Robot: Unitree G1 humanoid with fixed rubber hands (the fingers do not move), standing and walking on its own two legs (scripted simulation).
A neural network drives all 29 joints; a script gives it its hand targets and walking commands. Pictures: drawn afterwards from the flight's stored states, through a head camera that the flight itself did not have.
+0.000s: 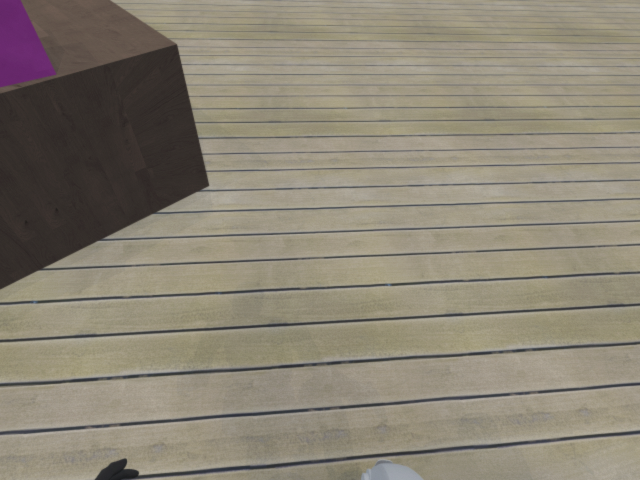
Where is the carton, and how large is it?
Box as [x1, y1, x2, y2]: [0, 0, 56, 86]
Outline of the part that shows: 0,0 0,86 56,74 20,0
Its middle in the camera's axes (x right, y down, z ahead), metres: -0.94 -0.59 +1.08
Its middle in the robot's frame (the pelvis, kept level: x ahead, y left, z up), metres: +1.22 +0.97 +0.01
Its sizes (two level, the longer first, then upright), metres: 0.210 0.200 0.250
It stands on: a pedestal, 0.65 m high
